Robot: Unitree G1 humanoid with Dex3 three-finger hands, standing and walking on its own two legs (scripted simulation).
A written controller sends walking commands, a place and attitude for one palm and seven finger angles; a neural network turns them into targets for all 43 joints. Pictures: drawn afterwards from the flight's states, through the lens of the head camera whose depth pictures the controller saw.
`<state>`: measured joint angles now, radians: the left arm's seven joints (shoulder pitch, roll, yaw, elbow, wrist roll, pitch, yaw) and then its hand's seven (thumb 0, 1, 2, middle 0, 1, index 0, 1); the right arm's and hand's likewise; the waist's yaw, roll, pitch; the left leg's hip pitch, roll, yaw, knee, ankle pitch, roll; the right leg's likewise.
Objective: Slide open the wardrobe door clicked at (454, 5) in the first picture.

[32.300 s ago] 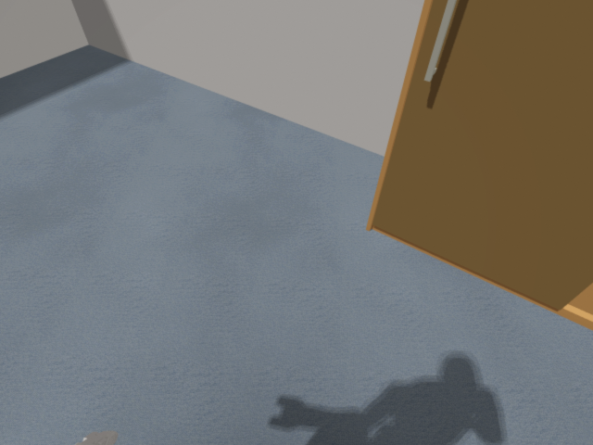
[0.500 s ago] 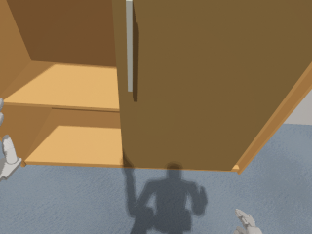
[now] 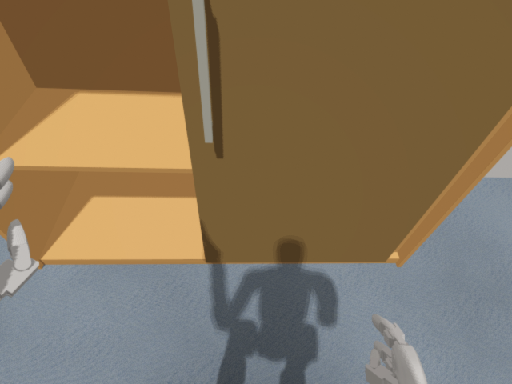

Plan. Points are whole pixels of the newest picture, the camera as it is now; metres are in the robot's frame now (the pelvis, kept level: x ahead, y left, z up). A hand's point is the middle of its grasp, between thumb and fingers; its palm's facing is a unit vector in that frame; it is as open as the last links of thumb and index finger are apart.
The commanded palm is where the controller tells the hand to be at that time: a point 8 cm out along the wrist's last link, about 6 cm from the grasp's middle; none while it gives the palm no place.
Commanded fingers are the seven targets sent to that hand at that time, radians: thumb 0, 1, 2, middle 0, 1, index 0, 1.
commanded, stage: stop stepping back and stand still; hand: left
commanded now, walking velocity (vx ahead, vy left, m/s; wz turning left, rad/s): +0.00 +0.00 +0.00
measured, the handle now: (204, 69) +0.64 +0.14 +0.16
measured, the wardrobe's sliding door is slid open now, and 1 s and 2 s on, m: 0.68 0.68 0.68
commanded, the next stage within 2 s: let the arm hang, fingers relaxed in 0.06 s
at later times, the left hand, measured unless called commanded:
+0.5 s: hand out of the picture -0.02 +0.18 -0.18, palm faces -0.01 -0.99 -0.15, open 7.2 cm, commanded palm none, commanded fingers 0.00 0.90 0.90 -0.20 -0.30 -0.20 -0.30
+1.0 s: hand out of the picture -0.03 +0.18 -0.17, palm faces +0.04 -0.98 -0.19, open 7.3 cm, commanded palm none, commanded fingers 0.00 0.90 0.90 -0.20 -0.30 -0.20 -0.30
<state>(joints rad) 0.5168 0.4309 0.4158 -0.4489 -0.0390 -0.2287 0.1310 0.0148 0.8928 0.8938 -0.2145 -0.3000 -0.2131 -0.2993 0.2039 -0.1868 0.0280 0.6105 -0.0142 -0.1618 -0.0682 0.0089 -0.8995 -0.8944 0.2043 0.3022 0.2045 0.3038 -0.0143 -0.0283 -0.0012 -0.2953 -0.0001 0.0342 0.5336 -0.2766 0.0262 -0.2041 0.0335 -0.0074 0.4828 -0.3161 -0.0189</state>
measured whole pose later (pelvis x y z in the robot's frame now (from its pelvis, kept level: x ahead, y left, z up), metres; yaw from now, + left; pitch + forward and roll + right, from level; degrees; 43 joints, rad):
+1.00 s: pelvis -0.03 +0.00 +0.01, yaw +2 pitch +0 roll +0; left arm 0.25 0.15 0.00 1.14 0.01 0.00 0.03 0.00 0.91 0.89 -0.20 -0.30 -0.20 -0.30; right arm 0.27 -0.14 0.00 1.13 -0.02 0.02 -0.04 0.01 -0.92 -0.89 0.20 0.30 0.20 0.30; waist -0.02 0.02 0.03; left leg -0.25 -0.03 0.01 0.43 -0.17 0.04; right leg -0.17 0.01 -0.04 0.43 -0.25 -0.01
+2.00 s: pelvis -0.01 +0.00 +0.01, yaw +1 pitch -1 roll +0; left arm 0.24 0.16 0.00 1.16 0.01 -0.01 0.03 0.00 0.91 0.89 -0.20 -0.30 -0.20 -0.30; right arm 0.22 -0.16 0.01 1.15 -0.02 0.00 -0.04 0.00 -0.91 -0.89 0.20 0.30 0.20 0.30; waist -0.01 0.00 0.05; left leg -0.18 -0.03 0.02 0.38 -0.19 0.03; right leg -0.10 0.01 -0.03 0.37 -0.25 -0.02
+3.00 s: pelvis -0.01 +0.00 +0.01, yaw +1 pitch -2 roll +0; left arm 0.25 0.17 0.00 1.16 0.01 -0.01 0.03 0.00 0.91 0.89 -0.20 -0.30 -0.20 -0.30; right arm 0.23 -0.16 0.00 1.15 -0.02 0.00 -0.04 0.00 -0.90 -0.89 0.20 0.30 0.20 0.30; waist -0.01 0.00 0.05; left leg -0.17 -0.02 0.01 0.38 -0.18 0.02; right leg -0.08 0.02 -0.03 0.35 -0.24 -0.02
